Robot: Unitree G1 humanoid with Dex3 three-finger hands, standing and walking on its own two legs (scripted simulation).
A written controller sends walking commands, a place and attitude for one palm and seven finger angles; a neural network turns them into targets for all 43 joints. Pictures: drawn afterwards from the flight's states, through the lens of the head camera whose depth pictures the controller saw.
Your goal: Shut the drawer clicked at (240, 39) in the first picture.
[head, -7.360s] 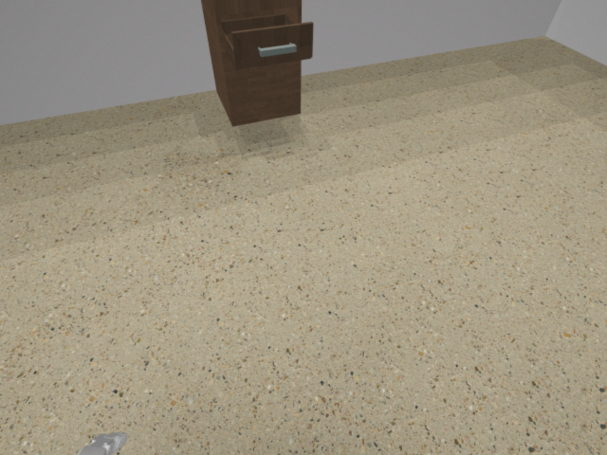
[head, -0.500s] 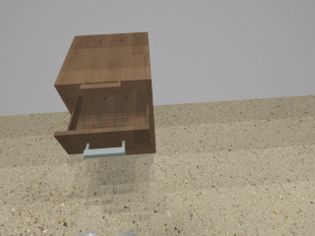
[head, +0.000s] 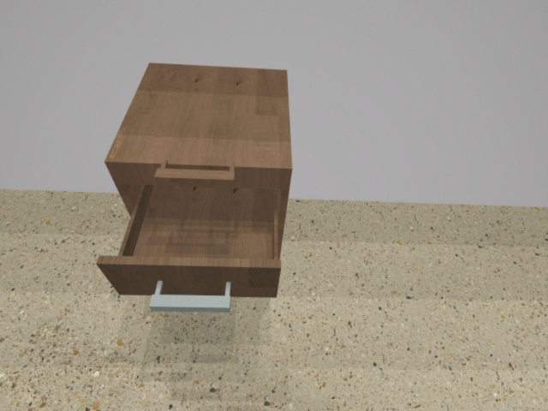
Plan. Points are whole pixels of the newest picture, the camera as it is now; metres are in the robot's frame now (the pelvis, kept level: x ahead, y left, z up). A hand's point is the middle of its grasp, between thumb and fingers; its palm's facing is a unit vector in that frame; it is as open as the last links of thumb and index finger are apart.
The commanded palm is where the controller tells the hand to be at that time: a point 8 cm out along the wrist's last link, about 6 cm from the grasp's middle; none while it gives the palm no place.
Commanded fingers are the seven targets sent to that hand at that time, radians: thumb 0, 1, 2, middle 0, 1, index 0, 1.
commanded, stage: come to a stop and stand still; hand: left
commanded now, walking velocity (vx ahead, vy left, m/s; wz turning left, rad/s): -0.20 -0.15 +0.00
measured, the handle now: (192, 294) +0.37 +0.21 -0.25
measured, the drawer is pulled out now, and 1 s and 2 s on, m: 0.22 0.22 0.22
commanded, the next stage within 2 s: look again from close up in 0.76 s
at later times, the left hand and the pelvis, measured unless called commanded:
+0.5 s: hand out of the picture +0.03 +0.10 -0.17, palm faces +0.01 -0.97 -0.24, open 7.3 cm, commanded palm none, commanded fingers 0.00 0.90 0.90 -0.20 -0.30 -0.20 -0.30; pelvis -0.02 -0.08 +0.00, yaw +0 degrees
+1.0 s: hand out of the picture -0.04 +0.09 -0.17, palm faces +0.02 -0.98 -0.18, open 7.3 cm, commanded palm none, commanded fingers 0.00 0.90 0.90 -0.20 -0.30 -0.20 -0.30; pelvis -0.02 -0.07 +0.00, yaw +0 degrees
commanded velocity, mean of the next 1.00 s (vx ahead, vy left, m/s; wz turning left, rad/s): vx -0.01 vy -0.01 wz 0.00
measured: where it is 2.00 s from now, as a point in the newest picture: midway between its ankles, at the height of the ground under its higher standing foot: outside the picture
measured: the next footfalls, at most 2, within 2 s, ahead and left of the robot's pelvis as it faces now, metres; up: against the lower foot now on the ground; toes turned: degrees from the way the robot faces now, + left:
right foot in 0.26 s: +0.02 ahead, -0.16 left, +0.00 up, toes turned -3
